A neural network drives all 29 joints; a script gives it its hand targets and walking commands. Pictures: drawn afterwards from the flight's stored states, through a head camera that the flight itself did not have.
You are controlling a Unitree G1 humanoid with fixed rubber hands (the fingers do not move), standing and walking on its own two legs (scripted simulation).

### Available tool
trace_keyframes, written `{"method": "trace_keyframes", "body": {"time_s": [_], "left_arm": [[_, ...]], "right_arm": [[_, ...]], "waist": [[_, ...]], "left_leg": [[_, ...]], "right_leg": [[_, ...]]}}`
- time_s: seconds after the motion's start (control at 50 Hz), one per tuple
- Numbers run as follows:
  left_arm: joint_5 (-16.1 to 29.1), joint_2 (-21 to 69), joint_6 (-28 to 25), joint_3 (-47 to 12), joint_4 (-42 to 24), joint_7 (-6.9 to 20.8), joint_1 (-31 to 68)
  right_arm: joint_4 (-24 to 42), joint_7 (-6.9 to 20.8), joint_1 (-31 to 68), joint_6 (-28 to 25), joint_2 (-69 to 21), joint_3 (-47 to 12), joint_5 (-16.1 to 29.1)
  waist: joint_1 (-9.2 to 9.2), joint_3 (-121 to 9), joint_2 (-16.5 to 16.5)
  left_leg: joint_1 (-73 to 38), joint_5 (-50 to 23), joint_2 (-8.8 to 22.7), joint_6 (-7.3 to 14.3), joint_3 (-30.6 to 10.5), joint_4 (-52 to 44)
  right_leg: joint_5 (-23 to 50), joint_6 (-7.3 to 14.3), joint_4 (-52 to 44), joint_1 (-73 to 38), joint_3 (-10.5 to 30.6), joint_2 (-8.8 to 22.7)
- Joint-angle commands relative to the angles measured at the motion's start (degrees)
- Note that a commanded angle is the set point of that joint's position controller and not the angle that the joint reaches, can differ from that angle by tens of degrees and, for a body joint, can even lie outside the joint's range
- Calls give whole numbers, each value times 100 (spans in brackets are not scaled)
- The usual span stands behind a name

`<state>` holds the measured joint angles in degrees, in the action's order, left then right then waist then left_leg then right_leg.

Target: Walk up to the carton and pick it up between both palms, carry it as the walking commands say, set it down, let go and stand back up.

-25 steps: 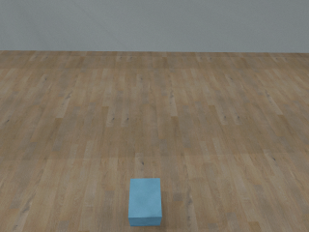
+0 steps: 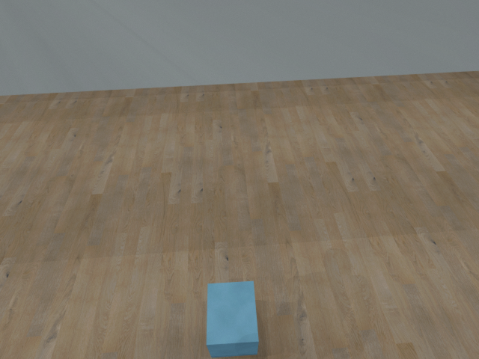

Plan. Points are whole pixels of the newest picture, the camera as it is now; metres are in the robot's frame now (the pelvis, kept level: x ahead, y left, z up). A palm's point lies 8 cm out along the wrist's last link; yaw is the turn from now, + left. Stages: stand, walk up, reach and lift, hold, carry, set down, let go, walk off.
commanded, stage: stand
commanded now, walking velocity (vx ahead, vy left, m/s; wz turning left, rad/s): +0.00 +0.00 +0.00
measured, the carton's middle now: (232, 319) +0.40 +0.05 -0.68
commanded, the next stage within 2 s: reach and lift in 0.08 s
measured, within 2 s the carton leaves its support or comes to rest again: neither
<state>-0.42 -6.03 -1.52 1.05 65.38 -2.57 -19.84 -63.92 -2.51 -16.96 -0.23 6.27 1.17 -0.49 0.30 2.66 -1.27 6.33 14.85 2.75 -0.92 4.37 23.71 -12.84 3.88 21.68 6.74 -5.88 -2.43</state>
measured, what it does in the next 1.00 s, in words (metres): lowers itself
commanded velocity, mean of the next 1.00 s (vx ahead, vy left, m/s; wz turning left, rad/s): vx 0.00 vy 0.00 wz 0.00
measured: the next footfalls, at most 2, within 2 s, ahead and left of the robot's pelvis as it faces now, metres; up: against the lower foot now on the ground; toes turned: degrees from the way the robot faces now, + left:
none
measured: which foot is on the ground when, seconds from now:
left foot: down 0.00-1.00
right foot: down 0.00-1.00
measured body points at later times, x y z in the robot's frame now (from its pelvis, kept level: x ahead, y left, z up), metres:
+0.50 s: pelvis -0.02 +0.00 -0.03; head +0.07 -0.01 +0.41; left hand +0.13 +0.21 -0.16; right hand +0.13 -0.19 -0.17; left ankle -0.02 +0.13 -0.74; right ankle -0.01 -0.07 -0.74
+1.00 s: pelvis -0.11 +0.03 -0.10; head +0.05 +0.03 +0.32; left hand +0.23 +0.22 -0.20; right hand +0.22 -0.17 -0.20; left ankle -0.02 +0.13 -0.74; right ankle -0.01 -0.08 -0.74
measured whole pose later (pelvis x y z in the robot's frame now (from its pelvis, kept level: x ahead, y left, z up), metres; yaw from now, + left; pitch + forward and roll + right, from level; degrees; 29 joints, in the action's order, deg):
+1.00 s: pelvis -0.11 +0.03 -0.10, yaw -1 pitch +16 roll +0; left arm -0.4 -5.4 30.1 9.0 31.7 -4.7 26.0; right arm -35.3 0.7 27.2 29.5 9.1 8.2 0.4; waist -0.9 5.0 0.6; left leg 57.7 21.7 -1.0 2.1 1.9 63.3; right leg -18.9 1.6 61.8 59.0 -2.0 -0.1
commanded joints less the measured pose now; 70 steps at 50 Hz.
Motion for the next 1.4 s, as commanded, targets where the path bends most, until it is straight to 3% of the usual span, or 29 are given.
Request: {"method": "trace_keyframes", "body": {"time_s": [0.0, 0.06, 0.08, 0.1, 0.14, 0.16, 0.22, 0.26, 0.34, 0.36, 0.48, 0.54, 0.58, 0.68, 0.74, 0.76, 0.82, 0.92, 0.96, 1.02, 1.04, 1.06, 1.08, 1.18, 1.2, 1.26, 1.28, 1.36, 1.38], "left_arm": [[18, -523, -55, 110, -116, -34, -467], [-23, -616, -48, 134, 22, -53, -454], [552, -826, 15, -74, -1988, -38, 1556], [255, -1160, 302, 13, -3750, -49, 3567], [387, -1296, 1216, 219, -3331, -141, 3400], [429, -1584, 1655, 264, -3328, -94, 3119], [628, -1002, 3025, -211, -2698, 57, 1818], [532, -783, 3489, -116, -2336, 16, 895], [-103, -773, 3524, 253, -2886, 165, 708], [-144, -586, 3318, 319, -3138, 198, 782], [-173, -727, 2283, 671, -4326, 379, 2085], [-220, -785, 2145, 853, -4906, 398, 2433], [-74, -458, 2212, 547, -4987, 330, 2363], [-80, -346, 2727, 707, -5185, 86, 2737], [69, -96, 2945, 599, -5162, -12, 3205], [32, -325, 3030, 669, -4921, 17, 3605], [-221, -433, 3068, 903, -4929, -114, 4602], [22, -243, 3099, 828, -3796, -197, 5380], [-39, -563, 2966, 1060, -4046, -297, 6111], [68, -346, 2899, 859, -3587, -344, 6948], [244, -221, 2857, 744, -3474, -350, 6821], [246, -406, 2871, 977, -3429, -341, 7040], [350, -224, 2664, 942, -3612, -436, 7595], [232, -480, 2357, 984, -3428, -704, 8127], [394, -469, 2295, 1030, -3084, -704, 8554], [403, -533, 2048, 1142, -2847, -762, 8765], [498, -625, 1938, 1089, -2821, -710, 9252], [308, -904, 1542, 1318, -2932, -723, 9208], [466, -657, 1520, 1127, -2591, -654, 9307]], "right_arm": [[190, 7, -412, -87, 265, -28, 23], [236, 16, -325, -40, 365, 33, 24], [2246, -32, 1685, 70, 907, -116, 564], [3129, -7, 3473, 411, 893, -157, 554], [3074, -177, 2998, 1207, 992, -256, 693], [3252, -111, 2562, 1567, 967, -320, 646], [2757, -140, 1716, 3044, 714, -675, 697], [2064, -158, 436, 3519, 301, -618, 531], [2585, 20, 169, 3464, 300, -332, 261], [3008, 68, 408, 3298, 537, 18, -34], [4253, 150, 1602, 2295, 373, 280, -68], [4798, 142, 1981, 2242, 177, 153, 72], [4870, 155, 2123, 2247, 279, 260, 98], [5085, 311, 2720, 2572, 815, 523, 141], [4541, 385, 2842, 2797, 775, 488, 98], [4679, 367, 3450, 2896, 460, 304, 182], [4546, 395, 4280, 2924, 874, 735, 70], [3540, 292, 5410, 2887, 763, 774, -6], [3615, 283, 6045, 2783, 865, 813, 189], [3062, 171, 6866, 2629, 1197, 1212, -146], [2816, 136, 6740, 2623, 1142, 1144, -224], [3064, 145, 7144, 2618, 1022, 1024, -85], [2840, 91, 7427, 2433, 1191, 1163, -266], [2296, 98, 7956, 2002, 1246, 1273, -25], [2179, 23, 8483, 1892, 1600, 1432, -220], [2023, -49, 8819, 1674, 1508, 1169, -19], [2139, -117, 9170, 1529, 1593, 1446, -215], [2139, -190, 9234, 1288, 1378, 1076, 232], [1931, -202, 9381, 1254, 1428, 990, 121]], "waist": [[1, 153, -4], [-27, 426, 75], [-240, -767, 634], [20, -781, 385], [-244, -499, 517], [-129, -846, 264], [-125, -855, 45], [-112, -1285, 186], [-170, -1421, -383], [-61, -1370, 29], [-28, -2686, 495], [-105, -3319, 529], [-68, -3610, 523], [-113, -3740, 255], [-3, -3416, 9], [-204, -3258, 121], [-210, -3036, -240], [-63, -2702, 303], [-330, -3070, 41], [-148, -3369, -81], [64, -3597, 300], [-278, -4218, 244], [-101, -4309, 413], [-212, -4862, -193], [-24, -5550, 290], [-100, -5319, 402], [117, -5227, 411], [-330, -6602, 145], [-89, -6238, 491]], "left_leg": [[470, -640, 453, 122, -491, -454], [666, -669, 431, 41, -423, -389], [1280, 1129, -40, 561, -380, 471], [990, 1062, -111, 474, -212, 892], [1447, 708, -56, 445, -514, 1225], [1331, 493, -187, 511, -221, 1324], [1607, -186, -185, 571, -516, 1278], [1902, -1581, -369, 561, -722, 1175], [1987, -2091, -474, 399, -789, 1085], [2093, -2167, -487, 385, -777, 981], [3634, -1368, -364, 362, -797, 2068], [4004, -668, -334, 416, -671, 2507], [4070, -1137, -369, 347, -687, 2793], [3471, -304, -343, 267, -613, 2752], [3536, 97, -354, 158, -618, 2667], [3848, 722, -419, 245, -447, 2723], [3715, 1246, -414, 157, -542, 2478], [4084, 1359, -448, 96, -396, 2565], [4061, 1276, -453, 26, -405, 2693], [4208, 1495, -386, -4, -588, 2579], [4185, 1336, -444, 6, -498, 2695], [3827, 1285, -472, 32, -538, 2615], [3955, 1165, -385, 17, -645, 2651], [3261, 1240, -446, -98, -857, 2724], [3435, 1278, -407, -92, -880, 2942], [4074, 1052, -505, -49, -660, 3002], [4229, 814, -483, -56, -761, 3093], [3723, -248, -667, -67, -586, 3277], [4328, -157, -683, -87, -521, 3360]], "right_leg": [[1539, -11, -391, -18, 800, 907], [1531, -156, -432, -3, 826, 948], [-1709, 14, 479, 2265, 908, 679], [-2034, -119, 552, 2605, 815, 676], [-1747, -199, 585, 2617, 801, 877], [-2142, -347, 401, 2618, 1075, 967], [-408, -343, 688, 2147, 1101, 856], [1943, -295, 1133, 1597, 1095, 502], [2657, -250, 1155, 1388, 1293, 437], [2795, -260, 1210, 1425, 1223, 249], [3064, -492, 2301, 1269, 1323, 529], [2409, -518, 2673, 1311, 1361, 587], [2639, -512, 2933, 1641, 1206, 442], [559, -345, 3067, 2649, 690, 132], [143, -303, 2913, 2633, 808, 210], [-473, -311, 2912, 2666, 753, 212], [-973, -281, 2823, 3033, 647, 173], [-1365, -296, 2915, 3528, 523, 139], [-1398, -353, 3001, 3537, 574, 155], [-1314, -318, 3147, 3738, 529, 88], [-1331, -341, 3143, 3490, 575, 110], [-1274, -384, 3258, 3421, 475, 42], [-1145, -347, 3317, 3788, 490, 26], [-935, -321, 3461, 4332, 415, -60], [-1048, -323, 3512, 4164, 398, -49], [-1046, -370, 3569, 4049, 457, -55], [-648, -376, 3668, 4337, 509, -86], [89, -407, 3796, 3724, 633, -154], [-33, -420, 3767, 3755, 561, -143]]}}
